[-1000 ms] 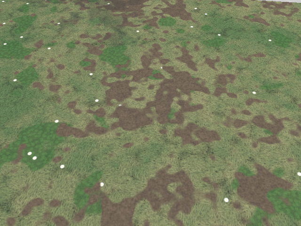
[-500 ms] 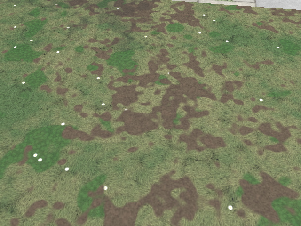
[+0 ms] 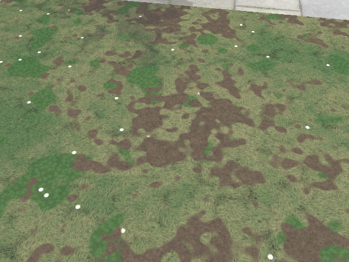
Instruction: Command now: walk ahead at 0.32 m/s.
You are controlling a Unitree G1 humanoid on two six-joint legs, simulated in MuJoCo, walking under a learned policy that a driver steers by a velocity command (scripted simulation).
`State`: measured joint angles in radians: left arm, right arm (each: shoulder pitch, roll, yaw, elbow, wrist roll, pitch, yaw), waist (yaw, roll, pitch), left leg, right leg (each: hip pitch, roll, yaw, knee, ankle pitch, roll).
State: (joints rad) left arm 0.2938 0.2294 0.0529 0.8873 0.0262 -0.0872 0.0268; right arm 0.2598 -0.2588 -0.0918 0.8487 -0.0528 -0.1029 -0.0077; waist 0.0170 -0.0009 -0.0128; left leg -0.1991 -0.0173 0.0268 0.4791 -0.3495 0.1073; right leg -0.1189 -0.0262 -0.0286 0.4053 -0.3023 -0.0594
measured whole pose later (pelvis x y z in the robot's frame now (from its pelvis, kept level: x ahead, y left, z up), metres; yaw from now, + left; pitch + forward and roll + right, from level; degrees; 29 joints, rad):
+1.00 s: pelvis +0.52 -0.02 -0.02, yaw -1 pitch +3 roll -1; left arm 0.40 0.28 0.05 0.95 -0.01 -0.05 0.00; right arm 0.03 -0.24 -0.03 0.75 0.01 -0.11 0.04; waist 0.07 0.02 0.00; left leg -0.51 0.04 0.03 0.49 -0.05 0.07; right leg 0.01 0.01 -0.04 0.40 -0.45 -0.02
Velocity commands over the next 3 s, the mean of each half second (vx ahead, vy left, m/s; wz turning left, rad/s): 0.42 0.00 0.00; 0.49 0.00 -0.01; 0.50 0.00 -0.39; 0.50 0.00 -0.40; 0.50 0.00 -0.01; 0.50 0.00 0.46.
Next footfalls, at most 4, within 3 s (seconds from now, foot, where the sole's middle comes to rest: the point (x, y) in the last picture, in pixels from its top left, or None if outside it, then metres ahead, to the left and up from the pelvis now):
0.42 right None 0.39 -0.14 -0.78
1.00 left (161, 223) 0.69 0.09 -0.78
1.52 right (224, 171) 0.95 -0.18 -0.78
2.04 left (205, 116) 1.31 -0.12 -0.78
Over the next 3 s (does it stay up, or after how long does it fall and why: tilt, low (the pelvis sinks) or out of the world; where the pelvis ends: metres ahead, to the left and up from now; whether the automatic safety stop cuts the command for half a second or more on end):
stays up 1.56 -0.34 -0.01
